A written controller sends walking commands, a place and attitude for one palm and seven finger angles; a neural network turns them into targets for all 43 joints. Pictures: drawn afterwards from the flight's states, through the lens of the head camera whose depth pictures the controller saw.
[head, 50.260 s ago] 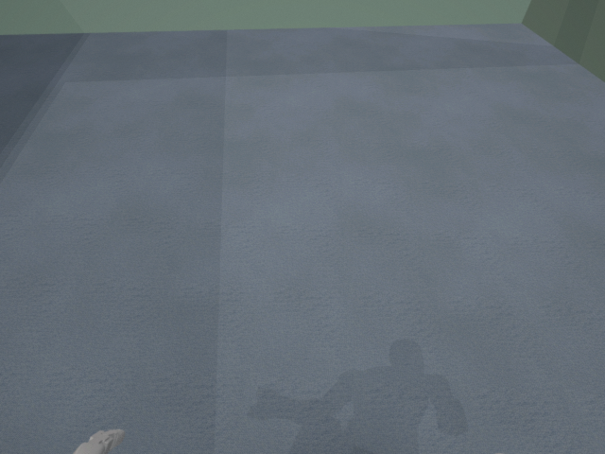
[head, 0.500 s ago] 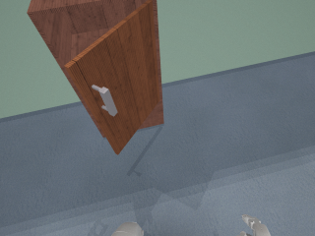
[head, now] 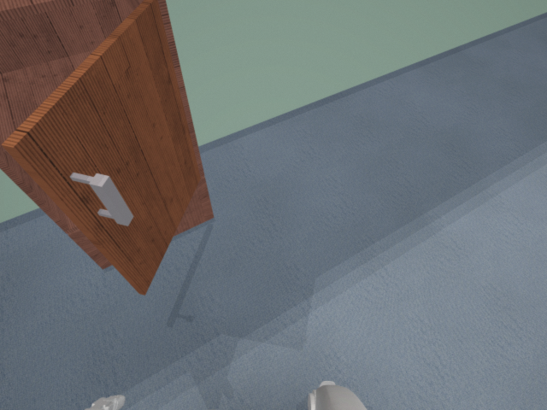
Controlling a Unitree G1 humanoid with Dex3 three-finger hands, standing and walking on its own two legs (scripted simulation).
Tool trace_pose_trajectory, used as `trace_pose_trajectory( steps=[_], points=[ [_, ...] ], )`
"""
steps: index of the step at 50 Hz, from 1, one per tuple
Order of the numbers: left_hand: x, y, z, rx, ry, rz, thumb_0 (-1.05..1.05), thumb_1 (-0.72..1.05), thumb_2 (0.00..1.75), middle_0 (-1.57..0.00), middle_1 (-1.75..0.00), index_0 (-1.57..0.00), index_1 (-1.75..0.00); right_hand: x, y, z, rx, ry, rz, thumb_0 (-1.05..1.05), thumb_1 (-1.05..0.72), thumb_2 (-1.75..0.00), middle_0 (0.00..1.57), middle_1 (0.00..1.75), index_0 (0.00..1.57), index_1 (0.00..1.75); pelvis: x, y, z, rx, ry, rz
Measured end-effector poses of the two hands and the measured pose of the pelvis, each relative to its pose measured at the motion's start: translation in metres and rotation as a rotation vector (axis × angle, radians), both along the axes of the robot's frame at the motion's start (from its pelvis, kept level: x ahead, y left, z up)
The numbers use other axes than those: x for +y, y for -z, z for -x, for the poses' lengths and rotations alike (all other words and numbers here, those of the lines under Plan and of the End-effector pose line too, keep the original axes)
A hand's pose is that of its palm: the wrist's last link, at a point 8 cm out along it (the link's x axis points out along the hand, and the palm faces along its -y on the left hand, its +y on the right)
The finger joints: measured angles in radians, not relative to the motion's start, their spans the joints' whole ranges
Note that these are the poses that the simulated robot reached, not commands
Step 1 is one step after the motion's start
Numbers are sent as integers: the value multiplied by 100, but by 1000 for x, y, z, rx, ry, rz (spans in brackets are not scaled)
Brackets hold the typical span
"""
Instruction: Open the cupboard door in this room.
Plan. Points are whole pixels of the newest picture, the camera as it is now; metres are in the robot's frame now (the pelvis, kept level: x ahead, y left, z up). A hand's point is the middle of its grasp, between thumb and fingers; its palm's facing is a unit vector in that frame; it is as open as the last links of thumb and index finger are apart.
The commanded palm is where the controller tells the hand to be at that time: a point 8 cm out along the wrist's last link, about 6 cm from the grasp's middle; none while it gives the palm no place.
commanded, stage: walk to a spot facing it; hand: left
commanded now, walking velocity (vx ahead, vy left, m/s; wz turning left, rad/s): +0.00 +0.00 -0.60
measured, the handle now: (102, 199) +0.43 +0.35 -0.03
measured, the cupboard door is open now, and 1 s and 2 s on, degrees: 45 45 45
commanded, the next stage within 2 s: none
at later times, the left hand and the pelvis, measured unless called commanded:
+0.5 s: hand (214, 355) +0.21 +0.12 -0.17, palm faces -0.31 -0.93 -0.20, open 7.3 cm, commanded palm none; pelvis +0.03 -0.03 -0.01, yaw -18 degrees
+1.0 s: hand (233, 345) +0.23 +0.09 -0.19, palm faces -0.49 -0.85 -0.20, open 7.4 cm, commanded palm none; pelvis +0.14 -0.09 -0.01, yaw -36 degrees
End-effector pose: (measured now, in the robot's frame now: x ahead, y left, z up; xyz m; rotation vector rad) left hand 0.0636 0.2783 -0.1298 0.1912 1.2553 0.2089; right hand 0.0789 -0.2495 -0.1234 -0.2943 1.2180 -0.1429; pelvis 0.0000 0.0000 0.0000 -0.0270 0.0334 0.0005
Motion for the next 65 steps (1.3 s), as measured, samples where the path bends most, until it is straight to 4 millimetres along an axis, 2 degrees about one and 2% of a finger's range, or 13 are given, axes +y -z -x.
trace_pose_trajectory(
  steps=[8, 14, 17, 23, 27, 31, 37, 43, 47, 50, 55, 60, 65],
  points=[
    [-37, 4, -77, -81, 191, -39, 0, 91, 90, -19, -29, -20, -30, -40, 30, 58, 80, 198, -26, 1, -90, -90, 21, 30, 20, 30, -22, 20, -11, -13, 116, -13],
    [-63, 5, -100, -67, 268, -9, 0, 91, 90, -20, -29, -20, -30, -48, 12, 62, 46, 285, -5, 1, -91, -90, 20, 30, 20, 29, -22, 10, -16, -16, 190, -47],
    [-72, 15, -113, -59, 308, 27, 0, 91, 90, -20, -29, -20, -30, -45, 9, 61, -12, 314, 15, 1, -91, -90, 20, 30, 20, 29, -17, 15, -22, -7, 231, -34],
    [-95, 13, -143, -72, 375, 64, 1, 91, 90, -20, -29, -20, -30, -35, 8, 82, 14, 354, -6, 1, -91, -90, 20, 30, 20, 29, -26, 11, -29, -12, 295, -23],
    [-119, 1, -160, -98, 424, 59, 1, 91, 90, -20, -29, -20, -30, -39, 16, 96, 44, 391, -48, 1, -90, -90, 21, 30, 20, 30, -41, 9, -33, -6, 337, -14],
    [-138, 2, -168, -122, 472, 20, 0, 91, 90, -20, -29, -20, -30, -56, 34, 105, 58, 463, -80, 1, -90, -90, 21, 30, 20, 30, -58, 19, -37, -12, 386, -28],
    [-145, -8, -153, -22, 477, -3, 0, 91, 90, -20, -29, -20, -30, -83, 15, 76, -1, 511, -77, 1, -91, -90, 20, 30, 20, 29, -72, 1, -56, -8, 457, -54],
    [-142, -3, -146, 105, 486, 2, 0, 91, 90, -20, -30, -20, -30, -106, -6, 16, -136, 528, -43, 1, -91, -90, 20, 30, 20, 29, -81, -5, -87, -10, 539, -59],
    [-137, 10, -161, 168, 487, 12, 0, 91, 90, -20, -30, -20, -30, -116, -14, -30, -216, 526, -7, 1, -91, -90, 20, 30, 20, 29, -84, 2, -119, -15, 589, -46],
    [-141, 25, -189, 200, 525, 17, 1, 91, 90, -20, -30, -20, -30, -121, -10, -48, -275, 544, 42, 1, -91, -90, 20, 30, 20, 30, -86, 14, -143, -12, 633, -22],
    [-186, 19, -271, 124, 645, 40, 1, 91, 90, -20, -29, -20, -30, -106, -10, -24, -174, 640, 15, 1, -91, -90, 20, 30, 20, 30, -107, 4, -170, -12, 694, -23],
    [-270, 3, -358, -11, 789, 75, 1, 91, 90, -19, -29, -20, -30, -83, -1, 25, 11, 784, -60, 1, -91, -90, 20, 30, 20, 30, -135, -3, -193, -4, 754, -19],
    [-377, -6, -429, -118, 956, 86, 1, 92, 90, -19, -29, -20, -30, -67, 14, 73, 177, 949, -144, 1, -91, -90, 20, 30, 20, 30, -180, 6, -216, -13, 820, -32]
  ],
)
